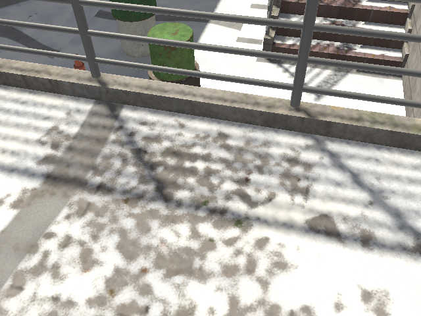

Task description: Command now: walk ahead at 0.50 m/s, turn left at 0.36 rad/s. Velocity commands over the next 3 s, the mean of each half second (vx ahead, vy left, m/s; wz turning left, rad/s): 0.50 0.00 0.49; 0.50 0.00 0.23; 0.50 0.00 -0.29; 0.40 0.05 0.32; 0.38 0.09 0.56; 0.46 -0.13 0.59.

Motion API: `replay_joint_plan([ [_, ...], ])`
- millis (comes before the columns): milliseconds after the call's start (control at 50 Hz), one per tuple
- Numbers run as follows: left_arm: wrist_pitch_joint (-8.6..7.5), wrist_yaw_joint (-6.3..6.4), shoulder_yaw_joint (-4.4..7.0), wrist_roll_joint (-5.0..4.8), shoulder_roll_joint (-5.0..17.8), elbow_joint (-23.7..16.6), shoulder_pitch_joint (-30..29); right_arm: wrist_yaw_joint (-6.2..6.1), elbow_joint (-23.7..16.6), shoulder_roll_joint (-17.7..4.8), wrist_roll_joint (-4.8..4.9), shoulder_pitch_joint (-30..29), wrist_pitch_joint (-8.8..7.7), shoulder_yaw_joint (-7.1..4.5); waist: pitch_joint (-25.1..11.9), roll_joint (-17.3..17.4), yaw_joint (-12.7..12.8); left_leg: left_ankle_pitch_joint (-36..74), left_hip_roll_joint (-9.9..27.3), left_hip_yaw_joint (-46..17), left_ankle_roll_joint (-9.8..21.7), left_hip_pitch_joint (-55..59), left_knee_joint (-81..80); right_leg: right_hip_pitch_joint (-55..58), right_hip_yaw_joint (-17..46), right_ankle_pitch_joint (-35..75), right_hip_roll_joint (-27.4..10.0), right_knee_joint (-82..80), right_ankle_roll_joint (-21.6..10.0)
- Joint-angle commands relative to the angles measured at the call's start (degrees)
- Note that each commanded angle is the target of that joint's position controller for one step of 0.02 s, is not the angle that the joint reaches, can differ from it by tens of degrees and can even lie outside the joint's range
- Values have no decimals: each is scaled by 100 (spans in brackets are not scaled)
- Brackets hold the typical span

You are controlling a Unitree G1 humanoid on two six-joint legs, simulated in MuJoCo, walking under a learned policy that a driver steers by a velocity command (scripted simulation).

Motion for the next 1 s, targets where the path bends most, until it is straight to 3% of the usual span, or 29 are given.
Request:
replay_joint_plan([
  [20, -75, -10, 14, 29, 422, 176, 805, 3, -714, -62, 38, -1499, -298, 98, 1365, -390, 587, 375, -22, 429, 46, -828, -972, -60, 1158, 2725, -1333, -653, -496],
  [60, -62, 39, -5, 51, 460, 146, 380, 26, -721, -53, 189, -1364, -377, 132, 1407, -354, 478, 727, 71, 641, 41, 63, -1515, -363, 909, 2890, -1376, -374, -414],
  [100, 55, 104, -45, 40, 431, 311, 376, 39, -602, -13, 171, -1045, -368, 158, 1205, -385, 416, 468, 147, 1019, 113, 824, -1839, -263, 630, 3706, -1370, 156, -323],
  [120, 89, 126, -58, 66, 457, 385, 492, 7, -440, -79, 89, -575, -363, 144, 1024, -194, 290, 260, 97, 1122, 176, 1269, -2151, -19, 500, 4344, -1276, 752, -290],
  [140, 129, 148, -39, 183, 513, 420, 378, 6, -48, -231, 162, 538, -272, 60, 322, -344, -213, 93, 140, 907, 272, 2245, -2325, 328, 516, 5303, -1334, 1787, -303],
  [160, 130, 137, -4, 54, 624, 438, 268, -26, 210, -457, 22, 1311, -283, 0, 56, -259, -597, -11, -199, 1540, 365, 3123, -2426, -26, 236, 6120, -1182, 3201, -196],
  [180, 186, 101, 37, -9, 576, 348, -32, -44, 406, -779, -127, 2009, -267, -125, 29, 304, -1097, 92, 317, 733, 839, 4694, -2633, -1659, -81, 3377, -698, 5786, -15],
  [200, 183, 152, -24, -88, 197, 150, 384, -27, 446, -1068, -44, 2415, -274, -218, -873, 895, -761, 3444, 1631, -399, 1284, 7257, 27, -4109, -201, -1006, -484, 7318, 226],
  [220, 138, 198, -9, -195, 623, -209, 85, -56, 352, -1007, 181, 2657, -238, -203, -1862, 315, -1075, 3156, 2067, -1368, 1822, 8138, -47, -5092, 226, -451, -715, 7170, 263],
  [240, 159, 122, -30, -174, 737, -407, -561, -166, 264, -1063, 189, 2542, -157, -250, -1587, 173, -1236, -593, 2137, -2069, 2095, 7687, -1151, -5929, 233, 162, -868, 6643, 265],
  [260, 107, 47, -40, -45, 665, -544, -1059, -300, 171, -965, 161, 2109, -58, -243, -987, -19, -1051, -3252, 1965, -2508, 1975, 6345, -2161, -5857, 137, 782, -966, 6179, 230],
  [280, 72, -23, 43, 79, 824, -616, -1297, -354, -2, -687, 182, 1546, -124, -119, -437, -635, -683, -3307, 1855, -2281, 1676, 5097, -2396, -5386, 402, 1897, -1200, 4878, 253],
  [300, 196, -68, 32, 96, 598, -761, -1535, -386, -84, -554, 141, 1189, -160, -34, 222, -663, -271, -1909, 1628, -2035, 1669, 3300, -2606, -4460, 373, 2016, -1283, 3649, 523],
  [320, 304, -76, -12, 129, 392, -792, -1497, -385, -134, -552, 139, 1094, -221, -15, 320, -647, -112, -1176, 1361, -1736, 1624, 2512, -2616, -3697, 398, 1939, -1343, 2909, 690],
  [360, 337, -101, -75, 38, 187, -858, -1582, -378, -261, -625, 126, 1088, -318, -12, -23, -256, -103, -237, 938, -1196, 1533, 2208, -2598, -3020, 235, 2451, -1241, 1888, 799],
  [420, 223, -158, -101, -93, 151, -1136, -2364, -309, -299, -450, 325, 1214, -344, 27, -95, 209, -325, -422, 317, -626, 1027, 2075, -2518, -2145, 74, 4054, -935, 220, 671],
  [500, 236, -222, -80, -122, 240, -1527, -3325, -295, -266, -500, 269, 1785, -239, 6, 196, 32, -690, -1017, 450, -1177, 750, 2647, -2238, -2160, 52, 4099, -698, -570, 598],
  [540, 191, -245, -28, -77, 359, -1531, -3155, -345, -321, -640, 185, 1758, -258, -46, 262, 84, -536, -929, 553, -1342, 670, 2861, -2012, -1720, 99, 3585, -631, -1035, 514],
  [580, 73, -171, 81, 25, 642, -1179, -1903, -310, -378, -687, 154, 1677, -331, -73, -165, -184, 71, -241, 214, -989, 517, 2737, -622, -273, 230, 3259, -656, -1412, 194],
  [600, 28, -112, 177, 90, 1034, -1151, -1004, -268, -554, -406, 161, 1730, -413, -4, -928, -659, 436, -1292, -8, -565, 417, 2256, 851, 831, 1413, 2544, -1767, -1442, -139],
  [620, 111, -86, 335, 22, 1508, -1127, -729, -246, -493, 26, 436, 2744, -364, 38, -1775, -1976, 148, -5063, -903, 196, 208, 901, 2745, 2023, 4020, 2057, -3268, -2023, -1143],
  [640, 232, -114, 286, -178, 1061, -1136, -1053, -278, -477, -563, 156, 2300, -269, -61, -1124, -999, 85, -5273, -518, 213, 261, 99, 3156, 1505, 4407, 843, -3038, -2361, -1062],
  [660, 247, -118, 191, -189, 665, -1219, -1454, -232, -602, -505, 73, 1663, -242, -81, -218, -510, 50, -4682, -343, 127, 245, -60, 3113, 717, 3547, 850, -2731, -2502, -884],
  [680, 222, -144, 149, -133, 495, -1212, -1727, -183, -703, -347, 55, 1373, -248, -50, 111, -299, -93, -4272, -194, 136, 231, 77, 2807, 130, 2908, 1640, -2472, -2650, -709],
  [700, 186, -134, 134, -133, 433, -1163, -1740, -147, -733, -296, 16, 1310, -217, -56, 234, -486, -218, -4145, -71, 142, 195, 253, 2533, -198, 2357, 2467, -2227, -2702, -555],
  [740, 81, -141, 121, -166, 384, -964, -1580, -95, -640, -220, -60, 1514, -90, -40, 70, -824, -421, -4028, -44, 188, 53, 690, 2293, -506, 1724, 3665, -1943, -2746, -446],
  [800, -25, -166, 155, -224, 473, -792, -1323, -72, -675, -152, -38, 1273, -37, -5, -68, -741, -512, -3813, 37, 355, -106, 503, 1936, -369, 1349, 4268, -1915, -2946, -582],
  [880, 12, -137, 178, -248, 520, -624, -944, -34, -961, -75, 19, 194, -65, 138, 209, -723, -339, -3103, 342, 714, -289, 366, 633, -461, 927, 3949, -1754, -3311, -559],
  [1000, 56, -95, 223, -245, 738, -360, -248, -59, -1264, -93, 44, -825, -141, 243, 381, -706, -30, -2885, 234, 1044, -289, 829, -896, -100, 926, 4055, -1906, -3101, -483],
])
